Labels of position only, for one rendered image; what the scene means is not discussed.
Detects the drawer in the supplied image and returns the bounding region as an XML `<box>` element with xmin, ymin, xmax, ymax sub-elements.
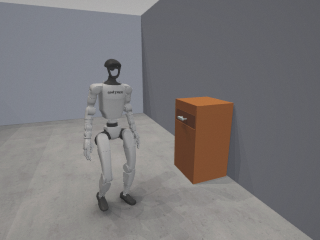
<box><xmin>176</xmin><ymin>108</ymin><xmax>196</xmax><ymax>129</ymax></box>

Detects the cabinet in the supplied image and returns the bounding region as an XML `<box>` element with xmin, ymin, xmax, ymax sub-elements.
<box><xmin>174</xmin><ymin>96</ymin><xmax>234</xmax><ymax>184</ymax></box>

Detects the left robot hand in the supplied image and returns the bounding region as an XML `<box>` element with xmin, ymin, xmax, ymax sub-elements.
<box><xmin>132</xmin><ymin>130</ymin><xmax>141</xmax><ymax>148</ymax></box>

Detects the robot left forearm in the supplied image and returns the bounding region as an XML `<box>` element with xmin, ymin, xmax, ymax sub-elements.
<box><xmin>125</xmin><ymin>110</ymin><xmax>137</xmax><ymax>132</ymax></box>

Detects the robot left upper arm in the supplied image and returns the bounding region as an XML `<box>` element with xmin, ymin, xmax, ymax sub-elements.
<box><xmin>121</xmin><ymin>83</ymin><xmax>133</xmax><ymax>112</ymax></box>

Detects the handle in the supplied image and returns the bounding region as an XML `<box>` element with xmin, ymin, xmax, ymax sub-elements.
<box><xmin>177</xmin><ymin>116</ymin><xmax>187</xmax><ymax>121</ymax></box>

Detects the robot right upper arm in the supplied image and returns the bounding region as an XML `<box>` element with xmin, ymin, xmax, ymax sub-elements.
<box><xmin>87</xmin><ymin>83</ymin><xmax>103</xmax><ymax>116</ymax></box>

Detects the robot left thigh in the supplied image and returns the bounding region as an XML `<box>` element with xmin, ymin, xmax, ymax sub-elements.
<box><xmin>120</xmin><ymin>128</ymin><xmax>136</xmax><ymax>173</ymax></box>

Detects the right robot hand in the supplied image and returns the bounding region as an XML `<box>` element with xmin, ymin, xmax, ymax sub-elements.
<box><xmin>83</xmin><ymin>139</ymin><xmax>95</xmax><ymax>161</ymax></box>

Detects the robot right forearm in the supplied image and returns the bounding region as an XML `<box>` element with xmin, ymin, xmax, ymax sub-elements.
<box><xmin>83</xmin><ymin>107</ymin><xmax>93</xmax><ymax>139</ymax></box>

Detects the robot head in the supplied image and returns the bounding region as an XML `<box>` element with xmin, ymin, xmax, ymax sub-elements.
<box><xmin>104</xmin><ymin>59</ymin><xmax>121</xmax><ymax>85</ymax></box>

